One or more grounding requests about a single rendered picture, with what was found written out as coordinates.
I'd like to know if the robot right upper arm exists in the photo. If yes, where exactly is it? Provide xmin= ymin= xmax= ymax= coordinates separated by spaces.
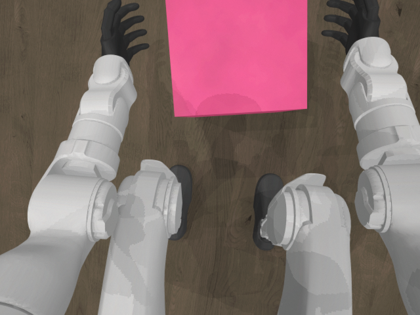
xmin=354 ymin=163 xmax=420 ymax=315

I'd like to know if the robot right thigh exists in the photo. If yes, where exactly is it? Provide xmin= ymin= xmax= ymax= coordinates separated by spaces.
xmin=274 ymin=184 xmax=352 ymax=315

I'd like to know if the carton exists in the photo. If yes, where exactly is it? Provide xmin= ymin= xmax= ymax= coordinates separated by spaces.
xmin=165 ymin=0 xmax=307 ymax=117

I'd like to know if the robot left upper arm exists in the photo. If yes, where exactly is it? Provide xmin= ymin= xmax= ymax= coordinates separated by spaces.
xmin=0 ymin=174 xmax=119 ymax=315

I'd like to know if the right robot forearm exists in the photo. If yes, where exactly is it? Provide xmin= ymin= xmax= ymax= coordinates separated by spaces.
xmin=341 ymin=37 xmax=420 ymax=170

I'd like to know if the left robot hand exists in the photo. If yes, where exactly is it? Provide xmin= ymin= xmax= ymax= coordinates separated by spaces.
xmin=100 ymin=0 xmax=149 ymax=65

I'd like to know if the robot left foot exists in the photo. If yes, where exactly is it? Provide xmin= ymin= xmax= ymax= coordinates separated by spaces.
xmin=168 ymin=165 xmax=192 ymax=241

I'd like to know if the right robot hand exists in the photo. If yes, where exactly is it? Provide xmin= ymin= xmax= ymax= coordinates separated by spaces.
xmin=322 ymin=0 xmax=381 ymax=55

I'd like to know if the left robot forearm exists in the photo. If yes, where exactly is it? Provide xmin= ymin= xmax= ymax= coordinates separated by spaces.
xmin=28 ymin=54 xmax=137 ymax=229

